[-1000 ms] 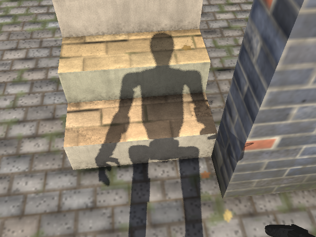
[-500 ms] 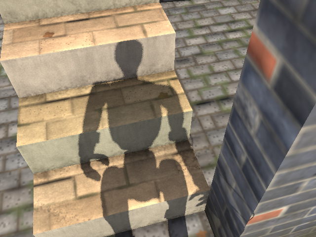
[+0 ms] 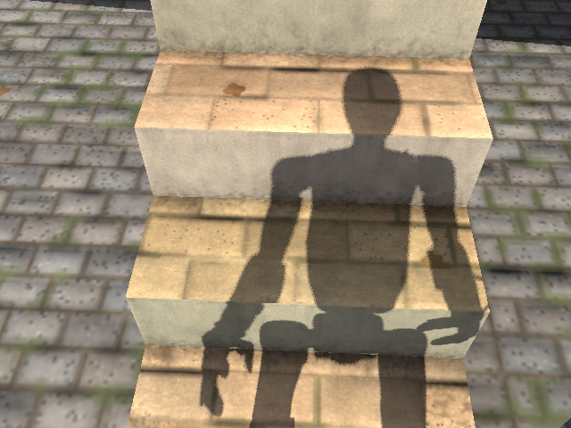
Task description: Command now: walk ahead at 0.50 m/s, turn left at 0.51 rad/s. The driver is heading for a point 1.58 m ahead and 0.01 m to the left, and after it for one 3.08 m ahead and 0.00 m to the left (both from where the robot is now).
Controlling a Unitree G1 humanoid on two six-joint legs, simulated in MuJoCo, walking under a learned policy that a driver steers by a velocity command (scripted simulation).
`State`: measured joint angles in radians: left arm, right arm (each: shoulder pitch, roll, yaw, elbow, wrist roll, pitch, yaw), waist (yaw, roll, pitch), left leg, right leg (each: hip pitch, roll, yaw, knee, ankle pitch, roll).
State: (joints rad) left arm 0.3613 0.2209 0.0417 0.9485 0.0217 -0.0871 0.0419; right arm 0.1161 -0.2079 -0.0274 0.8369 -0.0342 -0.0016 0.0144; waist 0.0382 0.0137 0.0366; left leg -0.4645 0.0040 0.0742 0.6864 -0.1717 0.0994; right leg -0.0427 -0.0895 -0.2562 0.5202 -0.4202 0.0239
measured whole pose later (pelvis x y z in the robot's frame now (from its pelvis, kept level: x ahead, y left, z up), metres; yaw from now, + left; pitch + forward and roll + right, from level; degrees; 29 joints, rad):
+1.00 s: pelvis +0.43 +0.04 +0.21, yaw +8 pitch +2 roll +3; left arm 0.43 0.12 0.00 1.16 -0.03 -0.04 -0.07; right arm -0.06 -0.08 0.02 0.57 0.06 -0.07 -0.04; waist 0.03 0.04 -0.04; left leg -1.32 -0.05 0.00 2.13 -0.23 0.10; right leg -0.17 -0.03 -0.07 0.45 -0.32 -0.05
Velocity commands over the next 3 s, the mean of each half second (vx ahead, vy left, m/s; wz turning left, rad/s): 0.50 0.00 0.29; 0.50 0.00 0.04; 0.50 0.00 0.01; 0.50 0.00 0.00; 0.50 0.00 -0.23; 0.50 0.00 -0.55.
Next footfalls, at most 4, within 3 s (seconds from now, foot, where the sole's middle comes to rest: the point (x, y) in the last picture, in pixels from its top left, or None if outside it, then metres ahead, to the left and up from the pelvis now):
0.02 left None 0.12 0.08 -0.77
0.64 right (335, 421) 0.43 -0.05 -0.57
1.16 left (220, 250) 0.69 0.19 -0.39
1.72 right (324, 92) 0.95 -0.01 -0.20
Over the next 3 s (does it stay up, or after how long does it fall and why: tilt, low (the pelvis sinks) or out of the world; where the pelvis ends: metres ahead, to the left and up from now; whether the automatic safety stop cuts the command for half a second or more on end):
stays up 1.18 0.11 0.77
